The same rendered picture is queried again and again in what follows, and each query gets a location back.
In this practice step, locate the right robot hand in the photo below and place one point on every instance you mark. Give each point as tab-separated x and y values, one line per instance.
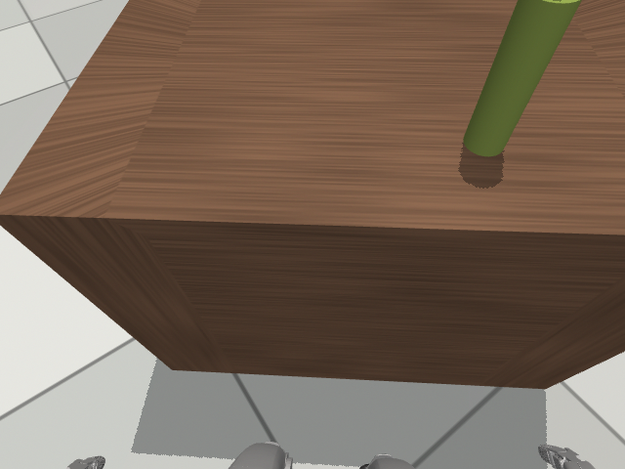
563	458

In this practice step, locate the bottle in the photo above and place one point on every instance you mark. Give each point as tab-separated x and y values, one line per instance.
533	34

